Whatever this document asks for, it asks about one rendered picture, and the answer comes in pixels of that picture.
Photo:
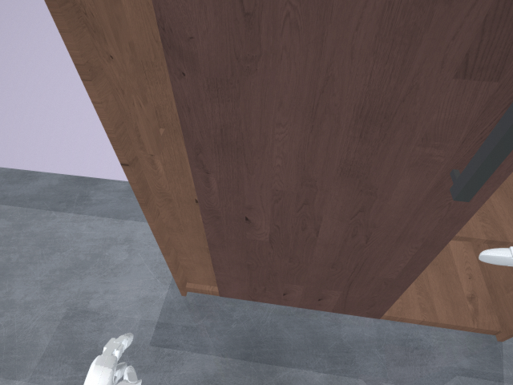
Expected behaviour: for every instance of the robot right hand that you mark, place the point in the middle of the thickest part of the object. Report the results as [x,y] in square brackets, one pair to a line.
[499,256]

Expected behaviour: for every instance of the wardrobe door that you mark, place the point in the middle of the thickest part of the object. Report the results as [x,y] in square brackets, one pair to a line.
[169,175]
[321,135]

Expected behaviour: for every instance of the handle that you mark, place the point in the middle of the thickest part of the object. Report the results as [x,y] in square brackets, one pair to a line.
[494,150]
[115,27]

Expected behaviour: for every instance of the robot left hand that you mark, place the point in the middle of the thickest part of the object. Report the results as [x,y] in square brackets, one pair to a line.
[105,371]

